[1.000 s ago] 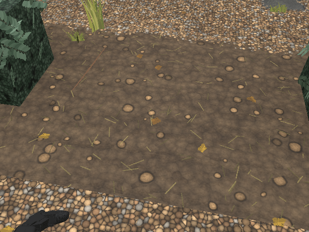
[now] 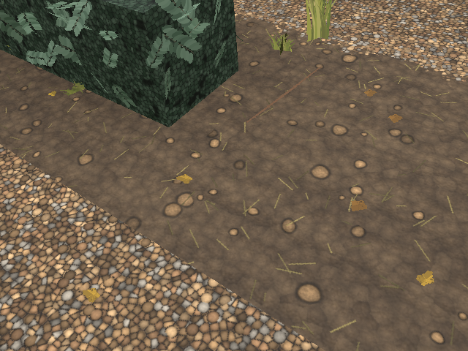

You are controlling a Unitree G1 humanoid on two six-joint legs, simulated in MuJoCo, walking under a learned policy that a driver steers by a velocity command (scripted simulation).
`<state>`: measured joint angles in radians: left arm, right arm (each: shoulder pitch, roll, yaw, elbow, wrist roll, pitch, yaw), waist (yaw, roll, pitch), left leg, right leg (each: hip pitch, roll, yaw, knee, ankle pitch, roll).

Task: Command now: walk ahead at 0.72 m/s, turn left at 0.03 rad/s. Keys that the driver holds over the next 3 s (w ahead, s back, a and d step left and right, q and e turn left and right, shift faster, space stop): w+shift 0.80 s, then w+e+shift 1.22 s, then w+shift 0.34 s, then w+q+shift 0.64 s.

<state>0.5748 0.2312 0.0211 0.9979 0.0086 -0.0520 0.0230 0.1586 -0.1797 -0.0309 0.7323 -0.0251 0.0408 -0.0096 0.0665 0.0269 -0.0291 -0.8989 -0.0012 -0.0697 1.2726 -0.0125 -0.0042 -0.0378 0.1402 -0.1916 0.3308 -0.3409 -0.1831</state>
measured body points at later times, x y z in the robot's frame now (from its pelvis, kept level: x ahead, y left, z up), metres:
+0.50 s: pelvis +0.40 -0.06 -0.01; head +0.40 -0.10 +0.44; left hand +0.48 +0.20 -0.12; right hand +0.35 -0.31 -0.18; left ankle +0.31 +0.01 -0.73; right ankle +0.44 -0.21 -0.63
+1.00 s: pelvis +0.93 -0.15 +0.00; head +0.95 -0.14 +0.45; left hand +0.82 +0.10 -0.13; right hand +1.18 -0.37 -0.04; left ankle +1.14 -0.02 -0.68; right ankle +0.76 -0.26 -0.73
